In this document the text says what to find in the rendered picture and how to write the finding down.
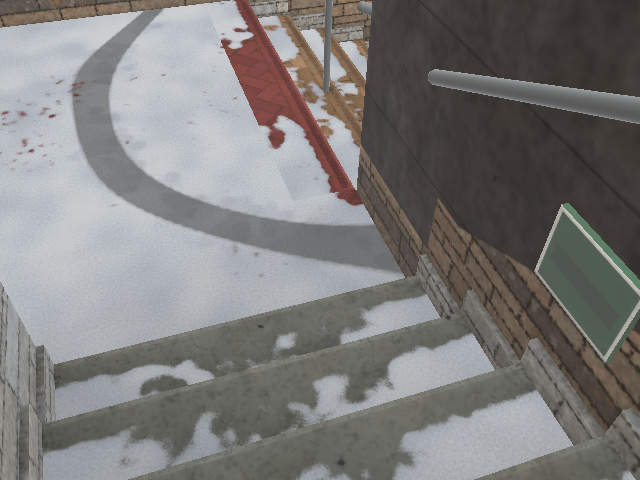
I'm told stairs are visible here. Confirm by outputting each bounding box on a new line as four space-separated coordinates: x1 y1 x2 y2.
258 14 369 190
42 275 636 480

